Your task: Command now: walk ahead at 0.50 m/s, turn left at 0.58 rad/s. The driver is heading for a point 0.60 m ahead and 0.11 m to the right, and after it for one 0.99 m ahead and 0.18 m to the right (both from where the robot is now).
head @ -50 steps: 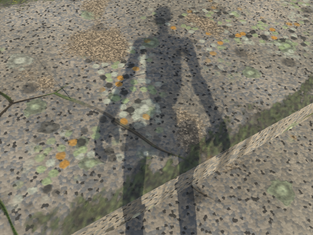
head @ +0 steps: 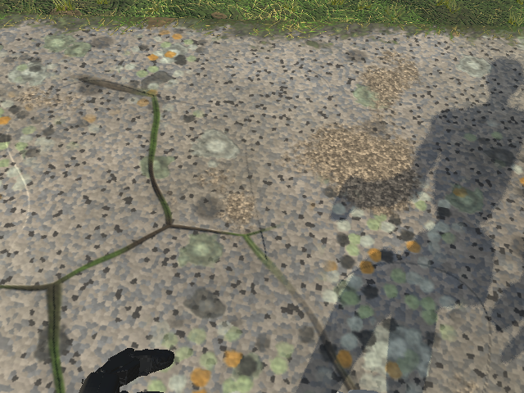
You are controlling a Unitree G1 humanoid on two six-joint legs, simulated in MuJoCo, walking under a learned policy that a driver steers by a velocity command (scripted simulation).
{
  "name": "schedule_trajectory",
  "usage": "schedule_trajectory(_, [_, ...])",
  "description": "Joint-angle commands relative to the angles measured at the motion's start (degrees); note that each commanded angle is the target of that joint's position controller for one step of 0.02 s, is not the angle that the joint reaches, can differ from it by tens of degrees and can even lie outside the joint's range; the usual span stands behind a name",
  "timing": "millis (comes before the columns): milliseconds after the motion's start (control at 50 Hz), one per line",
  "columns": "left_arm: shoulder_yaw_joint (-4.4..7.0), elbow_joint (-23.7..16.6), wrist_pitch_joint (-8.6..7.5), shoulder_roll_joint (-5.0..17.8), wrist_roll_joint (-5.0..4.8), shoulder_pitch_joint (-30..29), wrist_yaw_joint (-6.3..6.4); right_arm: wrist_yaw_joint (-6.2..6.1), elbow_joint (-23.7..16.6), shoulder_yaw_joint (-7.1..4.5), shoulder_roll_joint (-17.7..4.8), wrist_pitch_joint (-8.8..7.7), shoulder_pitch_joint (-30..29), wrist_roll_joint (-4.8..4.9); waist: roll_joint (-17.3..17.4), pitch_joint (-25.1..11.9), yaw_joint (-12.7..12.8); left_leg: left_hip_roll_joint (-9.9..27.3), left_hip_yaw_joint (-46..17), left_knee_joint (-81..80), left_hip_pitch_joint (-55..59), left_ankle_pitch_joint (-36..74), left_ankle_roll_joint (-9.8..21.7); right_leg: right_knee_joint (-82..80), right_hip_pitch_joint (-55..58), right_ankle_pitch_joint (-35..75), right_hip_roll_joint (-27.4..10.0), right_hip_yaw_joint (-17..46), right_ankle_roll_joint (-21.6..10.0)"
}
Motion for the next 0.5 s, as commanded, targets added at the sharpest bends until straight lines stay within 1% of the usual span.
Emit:
schedule_trajectory(20, [-2.33,-10.66,-0.27,-2.7,0.15,-10.07,1.06,0.31,-0.1,-0.62,-7.02,-2.3,3.36,-0.11,5.64,5.45,0.74,16.84,-20.87,-15.87,3.02,-3.24,7.96,12.17,-23.23,-4.7,0.44,-0.53,-2.23])
schedule_trajectory(40, [-2.68,-12.24,-0.46,-2.52,0.15,-12.57,1.05,0.12,0.54,-0.27,-6.7,-2.41,3.64,0.21,4.4,6.64,0.53,15.58,-20.23,-17.43,1.68,-5.22,7.29,7.93,-23.59,-4.72,0.35,-1.33,-2.01])
schedule_trajectory(60, [-3.59,-14.65,-0.32,-3.39,0.73,-15.82,0.75,-0.25,1.73,-0.01,-5.71,-2.12,5.04,0.91,2.43,6.81,0.17,12.76,-18.75,-18.65,-0.89,-4.28,6.25,-2.42,-20.36,-3.05,-0.69,-2.57,-1.73])
schedule_trajectory(80, [-4.18,-16.99,-0.12,-4.64,0.44,-20.44,0.31,-1.42,2.72,0.07,-5.42,-1.47,7.46,0.87,4.91,5.9,-2.11,13.2,-19.55,-23.28,0.98,1.65,8.06,-6.3,-19.62,-3.75,0.33,-5.25,-1.49])
schedule_trajectory(100, [-4.18,-18.64,0.32,-2.64,0.37,-20.02,-0.27,-2.6,2.45,-0.17,-5.12,-0.58,6.94,2.04,5.97,4.43,-1.94,14.04,-18.65,-30.7,-1.06,15.91,10.03,-21.39,-6.63,-4.41,-1.02,-5.77,-1.86])
schedule_trajectory(120, [-3.95,-18.61,0.8,-2.35,0.39,-19.53,-0.54,-3.23,2.49,-0.41,-5.48,0.14,7.91,2.1,5.97,0.62,-2.55,13.74,-15.88,-32.65,1.09,28.11,10.12,-28.42,3.21,-3.05,0.25,-7.44,-1.92])
schedule_trajectory(140, [-3.57,-16.08,0.74,-2.68,-0.58,-12.83,-0.74,-3.22,-0.75,-0.49,-5.41,0.07,2.55,1.91,5.55,-3.96,1.07,12.03,-10.56,-28.64,-1.1,50.3,8.51,-39.3,19.56,-1.22,2.17,-8.49,-2.81])
schedule_trajectory(160, [-2.45,-12.53,0.89,-0.86,-0.82,-4.74,-0.63,-2.99,-2.35,-1.57,-9.32,-0.23,1.42,2.19,7.65,-12.1,4.49,12.89,-6.47,-20.99,2.99,80.16,7.51,-41.61,31.34,-0.57,6.45,-9.97,-3.57])
schedule_trajectory(180, [-0.64,-8.87,1.39,1.8,-1.44,4.86,-0.65,-2.81,-2.89,-3.05,-13.98,-0.84,1.14,2.05,10.81,-18.73,8.75,15.72,-6.27,-11.64,10.87,94.98,6.69,-44.11,36.73,-4.82,8.19,-7.92,-4.11])
schedule_trajectory(200, [0.78,-6.45,1.29,5.35,-2.18,12.26,-0.73,-1.95,-3.24,-4.47,-16.47,-1.85,-0.07,2.49,11.76,-20.88,11.74,18.03,-6.06,-1.35,17.45,101.68,5.64,-49.82,38.42,-7.46,8.67,-4.89,-5.66])
schedule_trajectory(220, [2.3,-3.95,0.69,8.28,-1.72,17.89,-0.65,-0.64,-3.65,-5.19,-16.09,-3.06,-1.52,3.24,8.41,-23.31,14.27,16.72,-3.11,13.24,16.81,97.81,4.55,-58.84,44.94,-9.66,7.89,-0.17,-7.55])
schedule_trajectory(240, [4.2,-0.76,0.29,14.26,-0.06,22.3,0.11,1.56,-7.0,-4.8,-10.83,-4.4,-1.55,4.53,-7.48,-22.44,13.71,7.43,-3.04,37.12,-0.55,66.62,2.03,-77.28,51.94,-21.65,-3.85,30.95,-15.07])
schedule_trajectory(260, [5.56,1.32,1.46,16.23,-1.62,19.22,1.0,3.99,-9.0,-4.43,-5.44,-5.02,-1.75,0.17,-18.9,-20.78,10.29,-6.07,-7.53,62.43,-17.91,7.25,0.13,-102.32,52.76,-22.87,-10.15,65.21,-20.89])
schedule_trajectory(280, [5.31,1.29,0.81,12.36,-2.62,9.92,0.97,3.7,-10.93,-3.13,0.07,-4.89,-1.68,-2.24,-9.77,-12.55,4.12,-3.57,-15.19,79.06,-28.73,5.6,0.7,-102.9,46.13,-29.77,-12.61,67.87,-20.6])
schedule_trajectory(300, [4.43,3.89,-0.28,8.04,-2.6,5.75,0.45,2.58,-14.2,-1.22,2.97,-4.27,-6.12,-2.28,-2.42,-1.41,0.09,0.19,-10.3,83.25,-33.98,6.51,1.26,-102.41,36.72,-33.44,-11.33,59.22,-18.64])
schedule_trajectory(320, [3.45,7.4,-1.41,3.95,-1.9,5.76,0.28,1.21,-16.38,0.06,4.64,-3.52,-8.31,-2.13,4.3,5.45,-2.9,2.93,-7.89,83.04,-37.05,4.77,1.76,-100.13,29.63,-26.7,-9.84,47.28,-15.76])
schedule_trajectory(340, [2.7,10.08,-2.37,0.52,-1.24,7.26,0.01,0.07,-17.74,1.8,6.72,-2.53,-6.92,-2.16,6.21,6.49,-5.77,5.04,-7.03,80.45,-36.51,5.66,1.28,-98.93,26.52,-14.54,-7.09,36.7,-12.57])
schedule_trajectory(360, [2.58,12.72,-3.18,-0.82,-1.18,8.48,-0.4,-0.64,-17.12,2.08,5.69,-1.13,-6.17,-1.4,6.25,6.78,-6.3,5.77,-6.31,80.65,-37.13,5.56,0.62,-96.91,26.47,-4.29,-4.08,26.85,-10.9])
schedule_trajectory(380, [2.75,15.15,-4.09,-0.13,-1.59,11.76,-0.73,-0.88,-18.28,2.54,5.36,-0.28,-7.73,-1.14,4.44,7.17,-5.61,6.34,-5.53,78.36,-38.82,3.49,0.25,-95.96,28.0,2.79,-1.22,21.03,-10.25])
schedule_trajectory(400, [3.26,14.42,-4.09,2.35,-2.13,11.59,-0.69,-0.42,-18.14,2.25,2.74,-0.08,-6.77,-0.82,3.74,6.88,-5.97,8.02,-4.25,64.55,-36.61,2.13,-1.4,-97.32,29.55,7.56,0.41,16.97,-10.97])
schedule_trajectory(420, [3.93,15.44,-4.39,4.38,-2.33,12.59,-0.73,0.09,-19.35,2.01,0.93,0.07,-10.27,-1.2,3.04,6.83,-5.22,8.38,-1.41,55.5,-33.83,1.83,-2.1,-99.63,28.7,9.99,2.61,14.23,-11.25])
schedule_trajectory(440, [4.04,14.45,-4.7,5.53,-2.53,13.83,-0.49,0.4,-20.07,1.48,-0.84,-0.31,-13.2,-1.02,2.86,4.83,-3.67,9.26,1.03,48.36,-30.77,7.09,-2.82,-102.35,31.31,18.96,2.72,14.27,-11.58])
schedule_trajectory(460, [4.7,14.29,-5.1,7.63,-2.53,15.99,-0.04,0.77,-20.57,1.21,-2.11,-0.73,-15.64,-0.93,1.66,3.45,-2.22,9.78,2.22,41.92,-29.33,10.12,-3.87,-104.22,34.54,26.66,1.3,14.9,-12.21])
schedule_trajectory(480, [5.39,13.85,-5.43,9.1,-2.69,17.51,0.31,1.34,-20.94,1.27,-1.98,-1.21,-17.75,-0.83,1.21,1.69,-0.66,10.09,2.73,34.1,-27.07,12.65,-4.72,-105.56,37.9,31.16,0.38,14.89,-12.15])
schedule_trajectory(500, [6.01,13.42,-5.5,10.23,-2.78,18.96,0.6,1.84,-21.19,1.84,-0.26,-1.55,-20.25,-0.33,0.73,-0.09,0.93,9.54,3.16,26.38,-23.47,13.11,-5.28,-106.71,40.87,31.17,0.28,14.2,-11.52])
